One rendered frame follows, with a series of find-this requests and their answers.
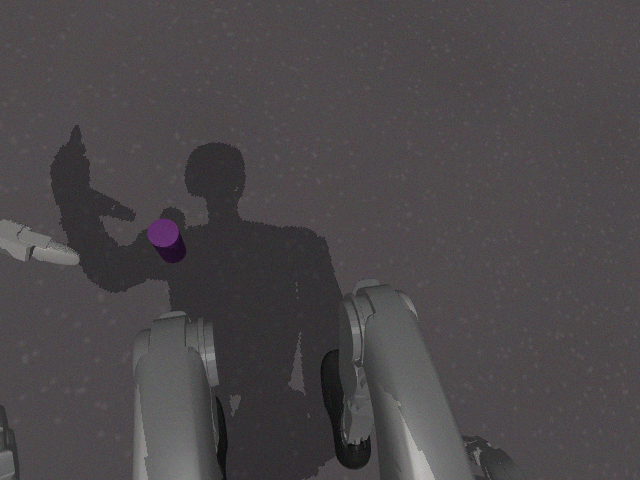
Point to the right robot foot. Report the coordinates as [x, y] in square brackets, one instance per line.
[350, 456]

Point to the right robot hand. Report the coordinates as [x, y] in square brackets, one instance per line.
[495, 463]

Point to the left robot hand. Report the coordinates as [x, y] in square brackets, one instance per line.
[17, 241]

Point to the left robot arm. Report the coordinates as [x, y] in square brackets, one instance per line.
[9, 462]

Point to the can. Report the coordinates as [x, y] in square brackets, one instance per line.
[166, 238]

